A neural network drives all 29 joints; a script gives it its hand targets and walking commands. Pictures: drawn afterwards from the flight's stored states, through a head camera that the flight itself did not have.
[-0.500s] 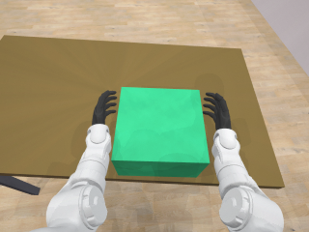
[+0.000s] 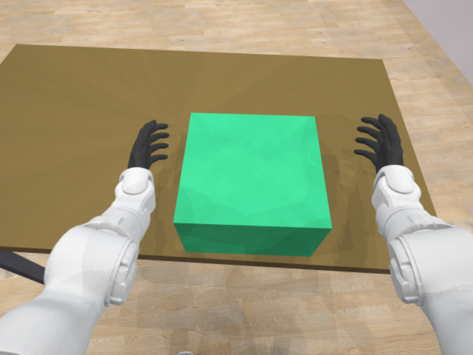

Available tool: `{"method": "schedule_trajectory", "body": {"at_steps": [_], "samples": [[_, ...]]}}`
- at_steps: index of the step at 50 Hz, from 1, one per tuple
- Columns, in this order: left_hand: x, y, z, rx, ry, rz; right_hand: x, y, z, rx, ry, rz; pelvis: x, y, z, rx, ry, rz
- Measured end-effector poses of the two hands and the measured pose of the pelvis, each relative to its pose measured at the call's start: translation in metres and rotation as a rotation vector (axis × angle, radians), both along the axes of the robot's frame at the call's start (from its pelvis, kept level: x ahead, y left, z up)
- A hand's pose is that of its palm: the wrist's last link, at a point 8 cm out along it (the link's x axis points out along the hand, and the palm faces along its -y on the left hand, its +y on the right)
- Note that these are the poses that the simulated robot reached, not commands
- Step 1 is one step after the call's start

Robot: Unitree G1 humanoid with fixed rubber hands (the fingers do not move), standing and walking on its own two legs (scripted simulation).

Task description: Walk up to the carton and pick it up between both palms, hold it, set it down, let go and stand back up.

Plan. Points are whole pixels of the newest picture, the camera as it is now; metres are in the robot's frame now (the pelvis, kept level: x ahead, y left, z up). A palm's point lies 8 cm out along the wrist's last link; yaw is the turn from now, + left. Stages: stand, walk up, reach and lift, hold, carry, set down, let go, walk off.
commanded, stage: set down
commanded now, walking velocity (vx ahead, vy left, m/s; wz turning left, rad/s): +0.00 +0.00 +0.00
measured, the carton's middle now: (250, 184) +0.44 +0.00 -0.02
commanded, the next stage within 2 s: none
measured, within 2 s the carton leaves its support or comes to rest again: neither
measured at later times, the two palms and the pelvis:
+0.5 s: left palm (133, 141) +0.45 +0.20 +0.08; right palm (396, 132) +0.48 -0.23 +0.10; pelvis -0.01 -0.02 -0.01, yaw +1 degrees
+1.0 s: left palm (119, 124) +0.44 +0.21 +0.14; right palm (445, 119) +0.45 -0.25 +0.17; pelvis -0.01 +0.00 +0.02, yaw +0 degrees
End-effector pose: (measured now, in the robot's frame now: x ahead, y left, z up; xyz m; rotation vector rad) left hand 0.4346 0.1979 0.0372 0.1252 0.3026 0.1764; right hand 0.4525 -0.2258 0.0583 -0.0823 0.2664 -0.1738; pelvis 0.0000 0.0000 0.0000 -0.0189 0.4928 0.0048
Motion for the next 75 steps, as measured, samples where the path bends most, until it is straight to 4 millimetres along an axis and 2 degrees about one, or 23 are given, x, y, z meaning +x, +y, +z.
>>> {"method": "schedule_trajectory", "body": {"at_steps": [4,7,11,17,26,35,43,47,55,59,66,71,75], "samples": [[0.0,0.004,-0.002,0.005,-0.016,0.004,-0.001,-0.021,-0.002,-0.006,-0.009,-0.008,-0.007,-0.004,-0.005,0.007,0.028,-0.001],[0.001,0.004,-0.001,0.004,-0.027,0.003,0.002,-0.028,-0.002,0.0,-0.023,0.011,-0.012,-0.008,-0.009,0.014,0.049,-0.005],[0.005,-0.001,0.002,-0.004,-0.042,-0.005,0.011,-0.026,0.0,0.016,-0.046,0.053,-0.016,-0.013,-0.013,0.024,0.069,-0.008],[0.011,-0.004,0.014,-0.034,-0.063,-0.008,0.022,-0.011,0.009,0.029,-0.068,0.097,-0.017,-0.019,-0.014,0.032,0.074,-0.004],[0.018,0.008,0.047,-0.055,-0.102,-0.006,0.028,-0.001,0.049,0.032,-0.102,0.065,-0.008,-0.018,-0.004,0.018,0.033,0.01],[0.014,0.017,0.093,-0.024,-0.094,-0.023,0.017,-0.024,0.099,0.039,-0.096,0.01,-0.005,-0.006,0.015,0.004,-0.07,0.0],[0.008,0.019,0.11,-0.02,-0.083,-0.023,0.005,-0.035,0.12,0.034,-0.071,0.037,-0.01,-0.003,0.023,0.009,-0.123,-0.006],[0.006,0.013,0.105,-0.027,-0.063,-0.034,0.0,-0.033,0.115,0.037,-0.041,0.055,-0.012,-0.003,0.024,0.011,-0.136,-0.003],[-0.002,0.001,0.087,-0.04,-0.058,-0.06,-0.008,-0.022,0.093,0.045,-0.033,0.089,-0.009,-0.005,0.027,0.01,-0.153,-0.004],[-0.014,0.001,0.08,-0.038,-0.06,-0.066,-0.019,-0.021,0.081,0.052,-0.035,0.09,-0.006,-0.004,0.03,0.01,-0.186,-0.001],[-0.043,0.012,0.067,-0.037,-0.05,-0.04,-0.043,-0.025,0.06,0.048,-0.019,0.085,-0.002,-0.005,0.035,0.014,-0.251,0.009],[-0.055,0.015,0.059,-0.053,-0.052,-0.034,-0.057,-0.026,0.054,0.049,-0.018,0.091,-0.002,-0.006,0.036,0.017,-0.278,0.018],[-0.06,0.008,0.056,-0.059,-0.067,-0.055,-0.066,-0.025,0.052,0.053,-0.025,0.097,-0.002,-0.007,0.036,0.019,-0.293,0.023]]}}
